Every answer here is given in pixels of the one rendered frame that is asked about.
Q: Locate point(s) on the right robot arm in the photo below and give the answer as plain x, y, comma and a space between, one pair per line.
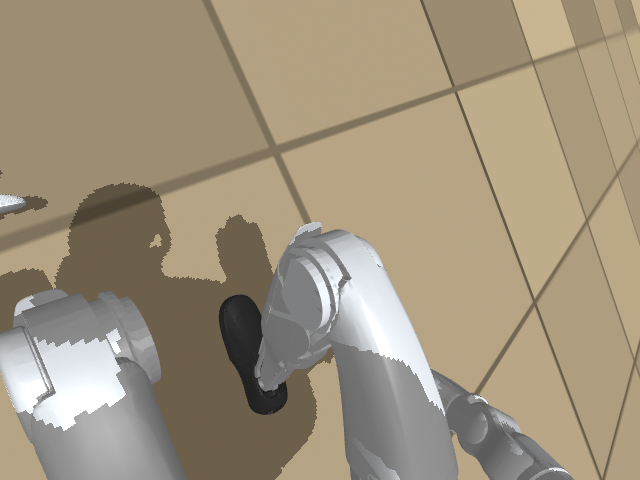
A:
496, 441

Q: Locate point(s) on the left robot hand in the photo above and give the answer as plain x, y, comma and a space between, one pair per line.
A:
10, 202

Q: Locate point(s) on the right robot foot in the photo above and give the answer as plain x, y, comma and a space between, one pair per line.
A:
240, 325

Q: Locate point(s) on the right robot hand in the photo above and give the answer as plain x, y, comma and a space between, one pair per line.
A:
448, 389

